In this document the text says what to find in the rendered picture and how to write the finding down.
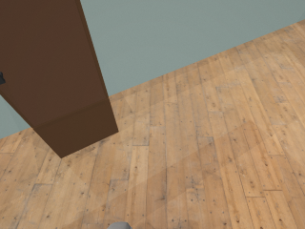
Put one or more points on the cupboard door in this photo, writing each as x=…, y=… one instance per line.
x=46, y=59

